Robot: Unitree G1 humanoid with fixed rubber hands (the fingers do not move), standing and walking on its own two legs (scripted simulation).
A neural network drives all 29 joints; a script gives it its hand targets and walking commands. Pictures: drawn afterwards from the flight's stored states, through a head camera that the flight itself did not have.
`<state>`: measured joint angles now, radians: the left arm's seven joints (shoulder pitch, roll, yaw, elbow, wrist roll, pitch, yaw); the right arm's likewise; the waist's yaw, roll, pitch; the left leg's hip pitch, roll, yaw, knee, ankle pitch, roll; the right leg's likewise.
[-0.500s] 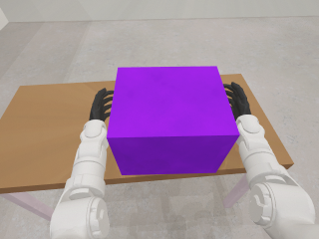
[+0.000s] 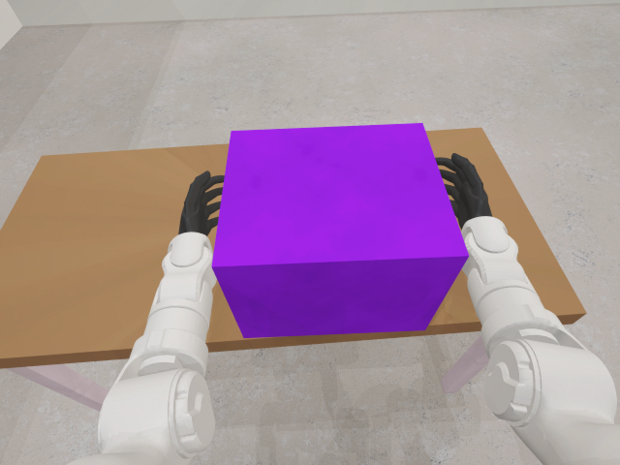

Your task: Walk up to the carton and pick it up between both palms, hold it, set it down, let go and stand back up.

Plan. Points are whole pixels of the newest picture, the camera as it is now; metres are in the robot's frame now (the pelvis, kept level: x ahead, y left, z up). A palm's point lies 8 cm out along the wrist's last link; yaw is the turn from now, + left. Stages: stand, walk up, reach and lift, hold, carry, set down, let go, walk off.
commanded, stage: set down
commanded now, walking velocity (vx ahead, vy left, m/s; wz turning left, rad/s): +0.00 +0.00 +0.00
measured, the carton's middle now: (330, 233) +0.43 +0.03 +0.02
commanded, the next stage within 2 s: none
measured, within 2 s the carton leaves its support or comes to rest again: rests again in 0.72 s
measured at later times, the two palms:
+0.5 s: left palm (202, 229) +0.41 +0.21 +0.05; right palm (462, 211) +0.45 -0.16 +0.06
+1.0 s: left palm (212, 237) +0.42 +0.21 +0.02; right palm (459, 218) +0.46 -0.16 +0.03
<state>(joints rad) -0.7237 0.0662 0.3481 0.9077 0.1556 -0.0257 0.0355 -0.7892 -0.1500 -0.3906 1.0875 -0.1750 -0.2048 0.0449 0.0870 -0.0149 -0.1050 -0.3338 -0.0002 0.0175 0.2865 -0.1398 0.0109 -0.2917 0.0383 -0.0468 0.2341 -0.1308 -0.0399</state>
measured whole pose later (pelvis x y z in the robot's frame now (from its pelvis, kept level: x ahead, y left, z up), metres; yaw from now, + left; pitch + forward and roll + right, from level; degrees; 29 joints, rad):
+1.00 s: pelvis +0.00 +0.00 -0.01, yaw -1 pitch +23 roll +0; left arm -0.84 0.09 0.41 1.15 0.13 -0.24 0.06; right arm -0.93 -0.19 -0.48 1.29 -0.25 -0.36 0.05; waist 0.10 0.00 -0.19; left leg -0.61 0.01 0.07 0.36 -0.15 0.02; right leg -0.59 0.03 -0.08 0.35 -0.16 -0.04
